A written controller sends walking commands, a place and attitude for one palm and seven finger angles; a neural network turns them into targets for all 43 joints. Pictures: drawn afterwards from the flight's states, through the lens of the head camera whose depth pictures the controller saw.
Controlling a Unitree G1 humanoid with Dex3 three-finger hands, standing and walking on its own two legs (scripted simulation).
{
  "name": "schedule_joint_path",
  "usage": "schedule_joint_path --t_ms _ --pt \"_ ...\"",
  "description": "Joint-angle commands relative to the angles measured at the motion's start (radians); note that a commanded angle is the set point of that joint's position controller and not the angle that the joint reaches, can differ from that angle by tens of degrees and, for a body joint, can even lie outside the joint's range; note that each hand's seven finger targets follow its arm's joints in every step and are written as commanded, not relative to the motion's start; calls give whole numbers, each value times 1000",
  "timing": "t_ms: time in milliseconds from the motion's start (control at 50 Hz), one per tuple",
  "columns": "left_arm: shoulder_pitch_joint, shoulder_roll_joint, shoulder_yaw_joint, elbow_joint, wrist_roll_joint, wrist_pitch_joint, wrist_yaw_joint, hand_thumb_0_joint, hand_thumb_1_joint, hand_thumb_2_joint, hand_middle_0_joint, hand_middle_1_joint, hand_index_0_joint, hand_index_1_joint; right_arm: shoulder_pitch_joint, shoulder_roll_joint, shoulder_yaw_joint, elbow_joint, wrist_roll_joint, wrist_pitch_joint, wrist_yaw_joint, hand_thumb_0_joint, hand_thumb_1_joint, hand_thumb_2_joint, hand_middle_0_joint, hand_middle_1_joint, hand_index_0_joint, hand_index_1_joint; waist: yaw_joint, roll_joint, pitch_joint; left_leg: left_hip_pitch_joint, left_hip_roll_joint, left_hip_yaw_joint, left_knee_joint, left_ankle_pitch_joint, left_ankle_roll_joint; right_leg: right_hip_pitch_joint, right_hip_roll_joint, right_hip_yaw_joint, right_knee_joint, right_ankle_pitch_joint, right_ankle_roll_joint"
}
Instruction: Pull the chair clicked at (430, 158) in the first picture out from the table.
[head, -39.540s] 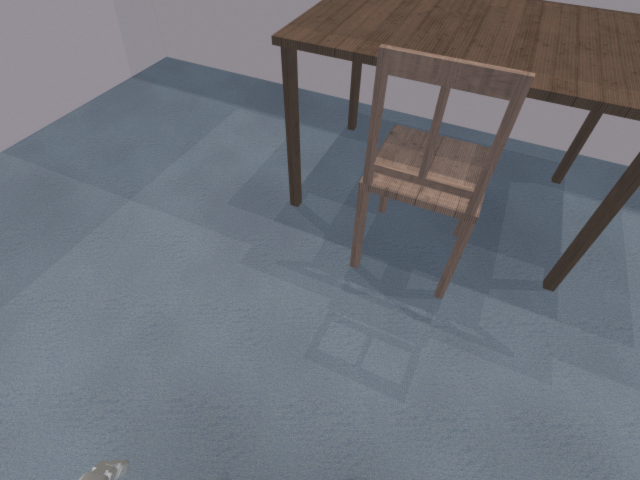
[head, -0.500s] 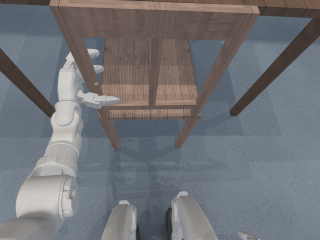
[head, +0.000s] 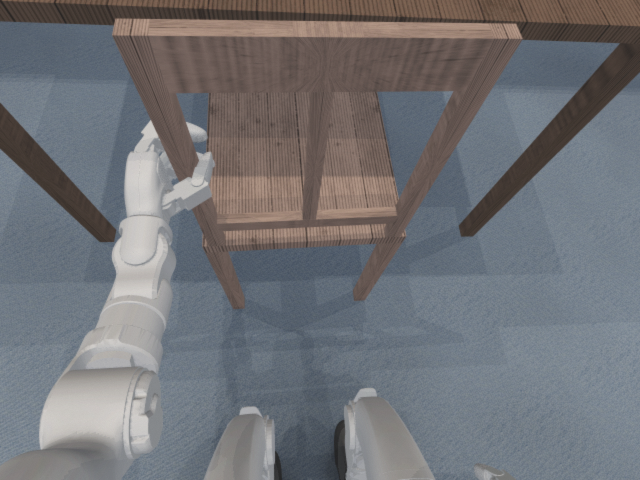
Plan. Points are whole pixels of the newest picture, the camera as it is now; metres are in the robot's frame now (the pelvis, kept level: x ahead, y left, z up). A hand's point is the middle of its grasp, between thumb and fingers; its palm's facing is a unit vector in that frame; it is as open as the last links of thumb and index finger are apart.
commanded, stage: hook a spindle and tug to test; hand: left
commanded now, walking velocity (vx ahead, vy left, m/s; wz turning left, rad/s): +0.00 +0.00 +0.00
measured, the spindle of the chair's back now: (314, 165) +0.51 -0.01 +0.01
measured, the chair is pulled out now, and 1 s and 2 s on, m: -0.01 0.04 0.17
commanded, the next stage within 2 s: step backward, pulling the chair out in 0.48 s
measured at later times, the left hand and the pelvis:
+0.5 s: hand (208, 205) +0.44 +0.12 +0.02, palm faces +0.02 -1.00 -0.01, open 5.8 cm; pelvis +0.01 -0.01 +0.00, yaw +1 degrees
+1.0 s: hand (213, 218) +0.41 +0.11 +0.04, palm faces -0.01 -0.99 -0.12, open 5.8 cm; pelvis +0.01 +0.00 +0.10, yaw -1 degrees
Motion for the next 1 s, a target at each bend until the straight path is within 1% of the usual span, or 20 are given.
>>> schedule_joint_path --t_ms 0,60,120,200,240,300,380,520,560,580,600,620,640,660,680,700,720,780,840,980 --pt "-306 82 -28 -245 15 -78 -25 0 900 900 -500 -1450 -500 -1450 117 -165 -64 -74 0 -17 -8 0 -900 -900 200 300 200 300 -20 67 -519 350 11 -73 -167 504 -56 305 20 21 -97 300 -25" --pt "-276 94 -20 -275 15 -77 -21 0 900 900 -500 -1450 -500 -1450 116 -164 -65 -78 1 -20 -8 0 -900 -900 200 300 200 300 -13 53 -524 350 11 -71 -167 522 -57 327 20 22 -95 322 -26" --pt "-229 44 -61 -317 9 -72 -22 0 900 900 -500 -1450 -500 -1450 104 -157 -69 -86 4 -23 -5 0 -900 -900 200 300 200 300 -10 53 -521 367 13 -68 -169 539 -59 328 19 20 -101 330 -25" --pt "-174 70 -42 -330 10 -63 -12 0 900 900 -500 -1450 -500 -1450 96 -158 -68 -89 8 -26 -8 0 -900 -900 200 300 200 300 1 31 -498 332 8 -61 -172 520 -56 356 17 26 -101 340 -25" --pt "-191 64 -53 -342 15 -65 -8 0 900 900 -500 -1450 -500 -1450 93 -156 -68 -88 8 -30 -12 0 -900 -900 200 300 200 300 -9 21 -477 313 6 -58 -170 494 -51 355 15 27 -100 334 -23" --pt "-143 57 -55 -371 14 -66 -9 0 900 900 -500 -1450 -500 -1450 84 -152 -68 -98 8 -35 -12 0 -900 -900 200 300 200 300 8 50 -502 333 4 -53 -172 522 -55 371 13 31 -97 355 -25" --pt "-107 60 -51 -390 7 -60 -8 0 900 900 -500 -1450 -500 -1450 74 -153 -69 -101 10 -39 -12 0 -900 -900 200 300 200 300 14 27 -496 322 2 -50 -170 514 -52 384 13 33 -99 359 -25" --pt "-155 69 -50 -393 9 -64 -10 0 900 900 -500 -1450 -500 -1450 60 -152 -64 -98 10 -53 -24 0 -900 -900 200 300 200 300 1 9 -476 270 -7 -40 -164 432 -43 395 10 45 -104 329 -20" --pt "-207 108 -24 -365 14 -68 -11 0 900 900 -500 -1450 -500 -1450 61 -157 -62 -87 10 -57 -29 0 -900 -900 200 300 200 300 -10 15 -469 256 -8 -41 -156 414 -44 377 8 47 -100 317 -19" --pt "-327 309 -14 -542 81 46 67 0 900 900 -500 -1450 -500 -1450 120 -143 -73 -160 70 20 -60 0 -900 -900 200 300 200 300 50 56 -690 534 5 -12 -362 375 -27 776 -71 151 -325 321 -30" --pt "-326 248 -46 -568 76 103 97 0 900 900 -500 -1450 -500 -1450 131 -129 -80 -178 83 30 -89 0 -900 -900 200 300 200 300 26 89 -646 598 -3 2 -408 387 -17 842 -69 146 -379 442 -26" --pt "-237 221 -55 -506 78 158 117 0 900 900 -500 -1450 -500 -1450 99 -127 -70 -171 88 42 -107 0 -900 -900 200 300 200 300 31 86 -598 588 4 -11 -438 410 -20 839 -74 134 -382 500 -27" --pt "-164 151 -108 -401 80 206 122 0 900 900 -500 -1450 -500 -1450 72 -127 -56 -156 92 53 -120 0 -900 -900 200 300 200 300 26 97 -492 574 19 -45 -505 372 -29 769 -75 108 -404 426 -27" --pt "-112 139 -109 -324 78 243 135 0 900 900 -500 -1450 -500 -1450 66 -128 -52 -137 94 60 -131 0 -900 -900 200 300 200 300 34 25 -428 549 33 -46 -515 360 -17 794 -74 110 -423 430 -16" --pt "-109 109 -135 -258 82 264 144 0 900 900 -500 -1450 -500 -1450 81 -133 -46 -117 93 65 -141 0 -900 -900 200 300 200 300 23 -25 -382 561 45 -55 -540 384 -16 811 -80 102 -439 484 -12" --pt "-124 95 -150 -201 85 274 150 0 900 900 -500 -1450 -500 -1450 89 -140 -44 -96 91 67 -147 0 -900 -900 200 300 200 300 20 -23 -345 588 59 -60 -567 438 -18 816 -88 100 -454 549 -7" --pt "-146 98 -151 -154 87 280 153 0 900 900 -500 -1450 -500 -1450 96 -146 -45 -80 89 67 -152 0 -900 -900 200 300 200 300 22 -38 -332 621 71 -62 -585 501 -19 836 -91 101 -473 606 1" --pt "-234 99 -159 -67 86 266 148 0 900 900 -500 -1450 -500 -1450 114 -151 -51 -32 85 47 -161 0 -900 -900 200 300 200 300 27 38 -318 754 105 -66 -625 727 -30 840 -101 103 -517 741 3" --pt "-259 96 -166 -9 82 255 128 0 900 900 -500 -1450 -500 -1450 123 -157 -65 6 86 23 -166 0 -900 -900 200 300 200 300 35 75 -304 844 131 -75 -641 882 -38 830 -96 107 -557 767 2" --pt "-184 87 -166 3 77 239 109 0 900 900 -500 -1450 -500 -1450 112 -160 -79 37 82 -14 -168 0 -900 -900 200 300 200 300 50 88 -311 922 153 -82 -674 957 -53 854 -91 117 -600 754 -5"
